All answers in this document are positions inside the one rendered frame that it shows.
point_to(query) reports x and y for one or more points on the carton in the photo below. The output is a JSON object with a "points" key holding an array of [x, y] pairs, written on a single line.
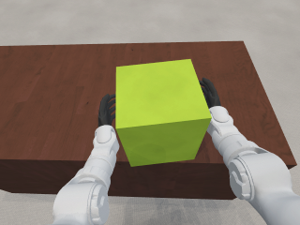
{"points": [[161, 114]]}

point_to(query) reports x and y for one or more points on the left robot upper arm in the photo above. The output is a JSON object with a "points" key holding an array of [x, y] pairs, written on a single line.
{"points": [[81, 204]]}

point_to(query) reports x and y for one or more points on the robot left hand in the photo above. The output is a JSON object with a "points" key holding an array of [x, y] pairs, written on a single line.
{"points": [[104, 113]]}

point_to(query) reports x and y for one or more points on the right robot forearm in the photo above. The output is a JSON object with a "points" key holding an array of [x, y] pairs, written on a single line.
{"points": [[228, 140]]}

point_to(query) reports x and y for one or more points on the right robot upper arm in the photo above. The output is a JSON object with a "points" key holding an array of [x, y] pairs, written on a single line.
{"points": [[263, 181]]}

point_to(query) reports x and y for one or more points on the left robot forearm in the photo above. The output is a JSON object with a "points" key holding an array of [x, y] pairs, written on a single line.
{"points": [[99, 166]]}

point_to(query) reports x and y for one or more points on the robot right hand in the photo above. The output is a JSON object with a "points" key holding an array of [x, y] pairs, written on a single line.
{"points": [[210, 93]]}

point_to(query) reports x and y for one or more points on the pedestal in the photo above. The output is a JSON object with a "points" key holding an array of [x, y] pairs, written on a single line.
{"points": [[49, 103]]}

